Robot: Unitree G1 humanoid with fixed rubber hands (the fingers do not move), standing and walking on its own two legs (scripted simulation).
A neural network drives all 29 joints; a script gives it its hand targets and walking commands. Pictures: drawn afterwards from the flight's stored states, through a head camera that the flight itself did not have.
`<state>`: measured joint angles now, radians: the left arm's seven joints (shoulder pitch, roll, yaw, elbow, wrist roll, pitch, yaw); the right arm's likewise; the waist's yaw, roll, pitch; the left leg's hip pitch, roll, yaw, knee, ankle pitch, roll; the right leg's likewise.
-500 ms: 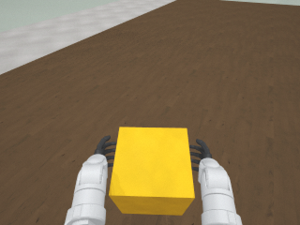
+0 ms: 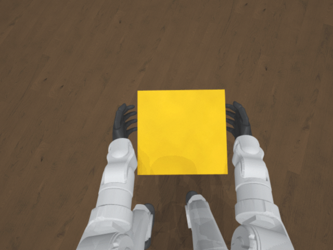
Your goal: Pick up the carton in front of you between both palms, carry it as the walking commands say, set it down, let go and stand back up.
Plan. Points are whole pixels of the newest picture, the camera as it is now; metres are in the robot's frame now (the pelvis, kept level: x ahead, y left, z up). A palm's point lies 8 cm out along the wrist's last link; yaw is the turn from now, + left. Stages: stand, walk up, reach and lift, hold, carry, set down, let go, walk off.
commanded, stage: set down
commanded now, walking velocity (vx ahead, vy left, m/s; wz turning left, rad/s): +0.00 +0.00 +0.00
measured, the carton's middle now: (178, 133) +0.41 -0.06 -0.19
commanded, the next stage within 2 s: none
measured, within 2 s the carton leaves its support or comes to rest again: rests again in 2.00 s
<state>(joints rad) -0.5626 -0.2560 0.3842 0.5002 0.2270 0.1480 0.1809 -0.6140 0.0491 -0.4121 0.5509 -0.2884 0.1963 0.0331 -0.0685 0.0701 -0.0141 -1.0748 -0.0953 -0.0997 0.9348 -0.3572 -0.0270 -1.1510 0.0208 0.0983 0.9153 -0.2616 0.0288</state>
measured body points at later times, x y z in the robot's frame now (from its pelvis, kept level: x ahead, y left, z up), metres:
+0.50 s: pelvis -0.03 -0.02 -0.14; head +0.23 -0.07 +0.23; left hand +0.44 +0.05 -0.22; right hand +0.42 -0.24 -0.24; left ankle +0.03 +0.13 -0.67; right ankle +0.08 -0.13 -0.67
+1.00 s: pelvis -0.05 -0.01 -0.24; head +0.27 -0.08 +0.06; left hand +0.48 +0.03 -0.37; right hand +0.45 -0.27 -0.38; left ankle +0.03 +0.13 -0.67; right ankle +0.08 -0.13 -0.67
